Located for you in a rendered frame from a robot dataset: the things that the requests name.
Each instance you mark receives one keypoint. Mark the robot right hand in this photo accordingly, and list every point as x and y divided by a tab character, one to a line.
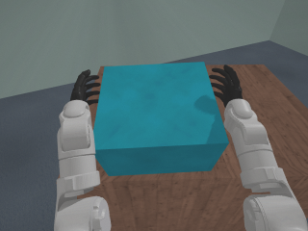
231	88

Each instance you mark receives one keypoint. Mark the pedestal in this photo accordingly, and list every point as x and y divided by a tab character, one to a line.
212	200

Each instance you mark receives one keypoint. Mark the carton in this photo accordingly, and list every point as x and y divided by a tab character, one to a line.
157	118

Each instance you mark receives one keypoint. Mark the left robot forearm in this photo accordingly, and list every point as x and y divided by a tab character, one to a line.
76	153

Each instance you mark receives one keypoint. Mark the right robot forearm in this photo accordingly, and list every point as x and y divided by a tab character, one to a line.
260	172

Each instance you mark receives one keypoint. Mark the robot right upper arm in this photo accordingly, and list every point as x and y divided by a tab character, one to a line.
273	212

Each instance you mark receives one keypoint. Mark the robot left hand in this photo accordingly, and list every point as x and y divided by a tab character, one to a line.
81	86

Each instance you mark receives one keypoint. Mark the robot left upper arm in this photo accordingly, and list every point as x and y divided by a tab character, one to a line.
84	214

